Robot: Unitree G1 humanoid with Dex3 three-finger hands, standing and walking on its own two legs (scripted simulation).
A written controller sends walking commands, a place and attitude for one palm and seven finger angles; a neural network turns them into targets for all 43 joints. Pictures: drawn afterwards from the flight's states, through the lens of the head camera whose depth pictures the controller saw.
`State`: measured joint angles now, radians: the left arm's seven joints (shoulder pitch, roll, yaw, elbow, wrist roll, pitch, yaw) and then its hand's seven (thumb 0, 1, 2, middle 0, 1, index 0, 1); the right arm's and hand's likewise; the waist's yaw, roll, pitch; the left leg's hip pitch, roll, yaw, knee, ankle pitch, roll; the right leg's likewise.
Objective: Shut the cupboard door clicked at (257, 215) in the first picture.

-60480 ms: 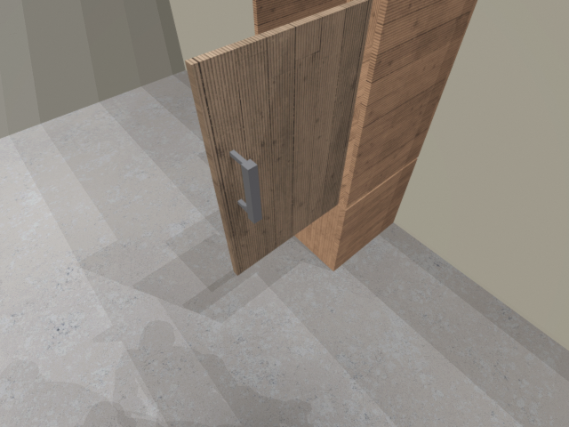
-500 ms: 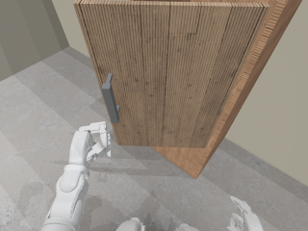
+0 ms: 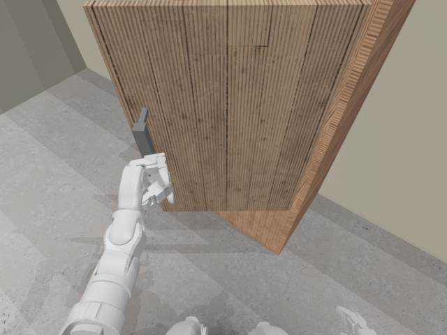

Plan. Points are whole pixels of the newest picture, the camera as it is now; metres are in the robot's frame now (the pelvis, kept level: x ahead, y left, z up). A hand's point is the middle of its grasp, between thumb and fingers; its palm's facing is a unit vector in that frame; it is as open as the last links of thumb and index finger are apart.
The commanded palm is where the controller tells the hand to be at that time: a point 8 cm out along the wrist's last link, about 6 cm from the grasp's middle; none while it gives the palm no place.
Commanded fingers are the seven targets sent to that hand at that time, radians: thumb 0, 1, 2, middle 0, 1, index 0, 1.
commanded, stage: bring the fist close to the handle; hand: left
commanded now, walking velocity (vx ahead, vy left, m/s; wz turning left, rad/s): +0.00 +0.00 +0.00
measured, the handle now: (150, 146) +0.47 +0.16 +0.06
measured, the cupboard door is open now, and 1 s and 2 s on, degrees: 37 27 18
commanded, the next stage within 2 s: push the door shut along its arc in 0.18 s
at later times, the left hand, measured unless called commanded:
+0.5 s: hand (168, 178) +0.39 +0.11 +0.06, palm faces -0.04 -1.00 -0.05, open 3.1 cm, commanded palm +0.37 +0.17 +0.06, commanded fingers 0.00 0.90 0.90 -1.30 -1.50 -1.30 -1.50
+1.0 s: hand (172, 152) +0.45 +0.11 +0.06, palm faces -0.16 -0.99 -0.04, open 3.1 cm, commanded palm +0.44 +0.15 +0.06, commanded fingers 0.00 0.90 0.90 -1.30 -1.50 -1.30 -1.50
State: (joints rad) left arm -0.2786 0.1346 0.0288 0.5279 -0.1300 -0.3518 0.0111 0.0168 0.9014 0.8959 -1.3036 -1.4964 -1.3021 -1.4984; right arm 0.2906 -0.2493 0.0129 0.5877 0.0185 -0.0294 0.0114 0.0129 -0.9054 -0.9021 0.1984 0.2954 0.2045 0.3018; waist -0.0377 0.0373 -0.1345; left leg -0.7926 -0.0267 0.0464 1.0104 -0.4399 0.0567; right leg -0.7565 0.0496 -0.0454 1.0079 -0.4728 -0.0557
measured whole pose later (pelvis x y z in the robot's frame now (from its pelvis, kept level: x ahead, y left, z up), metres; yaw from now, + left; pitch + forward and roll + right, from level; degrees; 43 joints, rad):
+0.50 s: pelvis +0.00 -0.01 +0.00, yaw +1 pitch +13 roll +0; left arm -0.42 0.19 0.07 0.71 -0.15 -0.39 -0.08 0.02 0.90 0.90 -1.31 -1.50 -1.30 -1.50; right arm 0.25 -0.26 0.01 0.61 0.03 -0.04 -0.01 0.01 -0.91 -0.90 0.20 0.30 0.20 0.30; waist -0.04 0.03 -0.12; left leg -0.82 -0.03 0.02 1.02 -0.43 0.04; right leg -0.78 0.05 -0.07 1.02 -0.47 -0.07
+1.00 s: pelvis -0.01 +0.00 -0.02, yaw +1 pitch +17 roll -2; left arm -0.79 0.29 0.12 1.09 -0.16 -0.43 -0.20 0.02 0.90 0.90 -1.31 -1.50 -1.31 -1.50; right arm 0.35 -0.28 0.01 0.67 0.03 -0.04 0.00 0.01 -0.91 -0.90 0.20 0.30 0.20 0.30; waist -0.10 0.04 -0.13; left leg -0.96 -0.03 0.02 1.09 -0.44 0.06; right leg -0.90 0.05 -0.08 1.07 -0.47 -0.06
